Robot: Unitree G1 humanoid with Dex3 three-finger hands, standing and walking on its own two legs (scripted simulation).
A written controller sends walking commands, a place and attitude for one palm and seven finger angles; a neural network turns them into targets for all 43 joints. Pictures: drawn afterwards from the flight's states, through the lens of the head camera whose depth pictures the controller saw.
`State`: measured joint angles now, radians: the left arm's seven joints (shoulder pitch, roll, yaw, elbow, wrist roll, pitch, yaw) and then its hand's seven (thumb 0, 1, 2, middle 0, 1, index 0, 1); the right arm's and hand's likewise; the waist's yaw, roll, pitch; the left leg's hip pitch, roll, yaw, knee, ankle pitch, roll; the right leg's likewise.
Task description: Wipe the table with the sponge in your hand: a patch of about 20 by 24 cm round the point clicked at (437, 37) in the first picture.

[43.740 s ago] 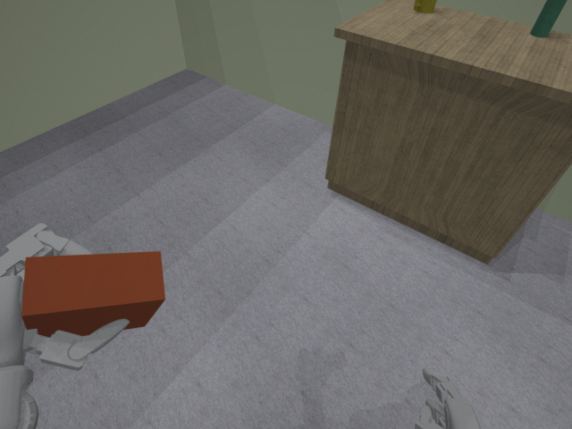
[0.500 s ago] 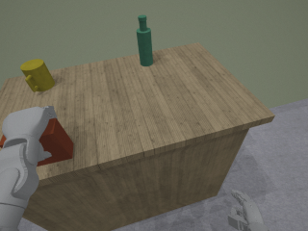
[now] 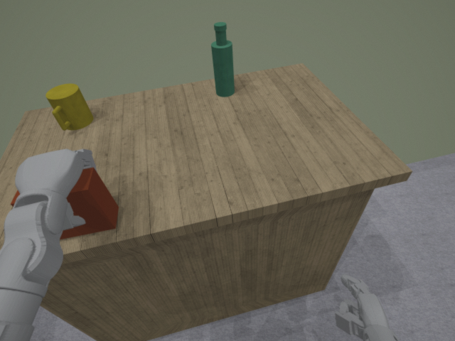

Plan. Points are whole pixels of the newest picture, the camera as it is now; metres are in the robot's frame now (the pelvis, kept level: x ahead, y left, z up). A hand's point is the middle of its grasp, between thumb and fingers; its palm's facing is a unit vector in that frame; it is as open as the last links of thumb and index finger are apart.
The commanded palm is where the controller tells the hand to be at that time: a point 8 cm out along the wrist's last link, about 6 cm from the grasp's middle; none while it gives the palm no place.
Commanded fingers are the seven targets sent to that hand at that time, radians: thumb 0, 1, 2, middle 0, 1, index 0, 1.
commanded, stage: lift the sponge slowly off the table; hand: left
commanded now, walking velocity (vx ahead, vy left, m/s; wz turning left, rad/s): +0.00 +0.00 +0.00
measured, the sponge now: (76, 211) +0.28 +0.33 +0.09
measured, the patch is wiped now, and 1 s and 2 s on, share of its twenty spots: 1.00 1.00 1.00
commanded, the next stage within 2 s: bring the sponge back beside the body in 1.24 s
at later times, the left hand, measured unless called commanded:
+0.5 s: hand (65, 173) +0.29 +0.32 +0.17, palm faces +0.05 +0.00 -1.00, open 9.6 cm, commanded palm +0.26 +0.32 +0.25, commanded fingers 0.00 0.10 1.30 -1.20 -1.60 -1.20 -1.60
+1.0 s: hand (52, 154) +0.30 +0.32 +0.21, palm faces +0.09 +0.01 -1.00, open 9.6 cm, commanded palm +0.26 +0.32 +0.28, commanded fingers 0.00 0.10 1.30 -1.20 -1.60 -1.20 -1.60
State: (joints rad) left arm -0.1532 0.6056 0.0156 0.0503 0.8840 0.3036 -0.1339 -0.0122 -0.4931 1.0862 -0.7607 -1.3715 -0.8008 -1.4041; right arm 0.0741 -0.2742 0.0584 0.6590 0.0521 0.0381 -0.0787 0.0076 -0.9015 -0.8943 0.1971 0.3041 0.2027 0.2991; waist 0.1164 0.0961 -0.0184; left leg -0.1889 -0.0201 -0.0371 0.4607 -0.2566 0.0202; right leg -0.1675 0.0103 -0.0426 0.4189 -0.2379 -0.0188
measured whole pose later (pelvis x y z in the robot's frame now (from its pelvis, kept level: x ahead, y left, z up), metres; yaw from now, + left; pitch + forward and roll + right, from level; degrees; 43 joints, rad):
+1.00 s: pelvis -0.02 -0.01 +0.00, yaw +0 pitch -2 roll +0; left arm -0.41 0.69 0.02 0.16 0.88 0.30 -0.24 -0.01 -0.50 1.09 -0.77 -1.37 -0.81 -1.40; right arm 0.08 -0.29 0.06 0.65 0.07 0.02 -0.08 0.01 -0.90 -0.89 0.20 0.30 0.20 0.30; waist 0.11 0.10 -0.01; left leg -0.18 -0.02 -0.04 0.44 -0.22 0.01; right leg -0.17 0.01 -0.04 0.42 -0.21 -0.03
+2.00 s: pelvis -0.02 +0.00 +0.00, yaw -1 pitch -3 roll +0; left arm -0.20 0.68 0.03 -0.18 0.82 0.46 -0.26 -0.01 -0.50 1.09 -0.77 -1.37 -0.81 -1.40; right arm 0.00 -0.26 0.09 0.62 0.07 0.05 -0.06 0.01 -0.90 -0.89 0.20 0.30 0.20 0.30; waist 0.16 0.11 -0.02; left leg -0.18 -0.02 -0.02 0.46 -0.23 0.01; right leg -0.17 0.01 -0.03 0.45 -0.22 -0.02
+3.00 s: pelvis -0.05 -0.01 +0.00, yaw -2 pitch -8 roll +0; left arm 0.11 0.62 0.06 -0.50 0.74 0.52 -0.16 -0.02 -0.50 1.08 -0.77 -1.37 -0.81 -1.40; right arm 0.02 -0.26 0.10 0.61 0.06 0.01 -0.07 0.01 -0.90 -0.89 0.20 0.30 0.20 0.30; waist 0.16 0.11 -0.01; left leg -0.13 0.00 0.00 0.49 -0.22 -0.01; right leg -0.15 0.03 -0.01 0.48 -0.21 -0.04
